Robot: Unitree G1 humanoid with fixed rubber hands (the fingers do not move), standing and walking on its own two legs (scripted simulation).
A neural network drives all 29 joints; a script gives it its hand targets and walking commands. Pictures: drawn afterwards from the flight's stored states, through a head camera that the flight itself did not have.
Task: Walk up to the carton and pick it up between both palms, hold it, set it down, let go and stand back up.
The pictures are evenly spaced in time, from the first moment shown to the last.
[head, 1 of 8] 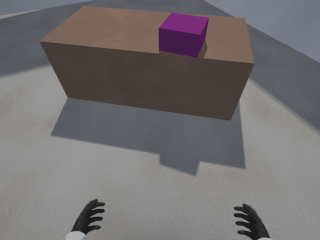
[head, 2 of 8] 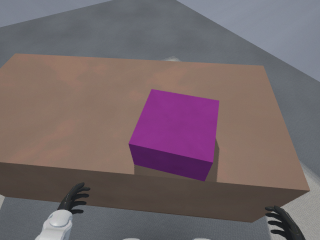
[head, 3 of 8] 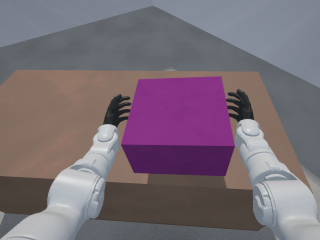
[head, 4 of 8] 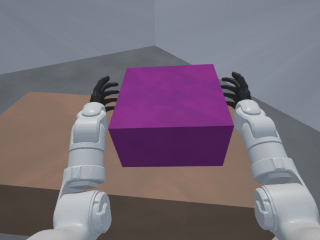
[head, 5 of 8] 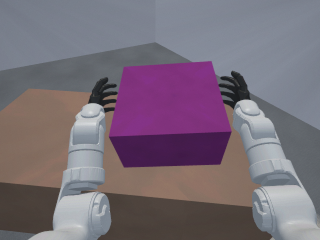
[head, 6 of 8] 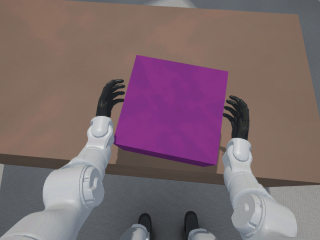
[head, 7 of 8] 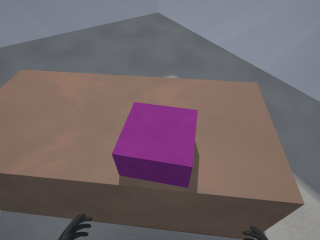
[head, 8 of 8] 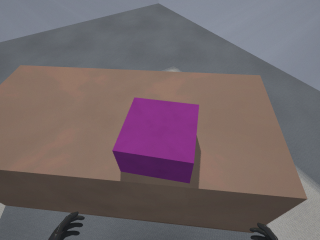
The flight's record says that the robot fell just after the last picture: no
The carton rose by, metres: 0.30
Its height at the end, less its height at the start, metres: +0.00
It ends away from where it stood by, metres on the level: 0.05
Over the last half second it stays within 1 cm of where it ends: yes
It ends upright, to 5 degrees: yes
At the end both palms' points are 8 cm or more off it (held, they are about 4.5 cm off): yes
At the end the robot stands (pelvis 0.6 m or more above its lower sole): yes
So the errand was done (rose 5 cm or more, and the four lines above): yes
